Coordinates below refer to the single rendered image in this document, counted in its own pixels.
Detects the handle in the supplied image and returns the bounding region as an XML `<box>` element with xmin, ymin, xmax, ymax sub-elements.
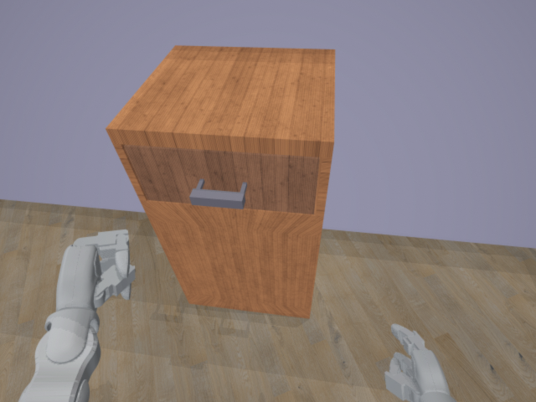
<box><xmin>189</xmin><ymin>179</ymin><xmax>247</xmax><ymax>209</ymax></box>

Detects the robot left forearm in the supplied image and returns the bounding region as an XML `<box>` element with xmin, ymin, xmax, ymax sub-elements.
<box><xmin>18</xmin><ymin>307</ymin><xmax>101</xmax><ymax>402</ymax></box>

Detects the robot right hand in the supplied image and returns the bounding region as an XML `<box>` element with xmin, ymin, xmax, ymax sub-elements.
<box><xmin>384</xmin><ymin>323</ymin><xmax>450</xmax><ymax>402</ymax></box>

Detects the cabinet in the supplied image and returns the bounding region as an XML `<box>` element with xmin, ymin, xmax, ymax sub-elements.
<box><xmin>106</xmin><ymin>45</ymin><xmax>335</xmax><ymax>319</ymax></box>

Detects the drawer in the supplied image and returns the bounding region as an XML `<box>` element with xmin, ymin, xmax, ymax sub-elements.
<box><xmin>124</xmin><ymin>145</ymin><xmax>320</xmax><ymax>214</ymax></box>

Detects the robot left hand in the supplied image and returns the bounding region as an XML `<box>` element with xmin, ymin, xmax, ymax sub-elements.
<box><xmin>56</xmin><ymin>229</ymin><xmax>136</xmax><ymax>312</ymax></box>

